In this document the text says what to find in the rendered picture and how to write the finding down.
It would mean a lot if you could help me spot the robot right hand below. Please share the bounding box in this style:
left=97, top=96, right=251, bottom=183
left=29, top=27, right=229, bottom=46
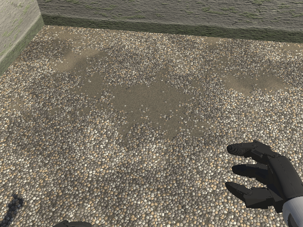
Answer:
left=225, top=140, right=303, bottom=213

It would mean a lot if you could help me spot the right robot forearm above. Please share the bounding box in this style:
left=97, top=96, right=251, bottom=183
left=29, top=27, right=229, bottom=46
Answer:
left=282, top=196, right=303, bottom=227

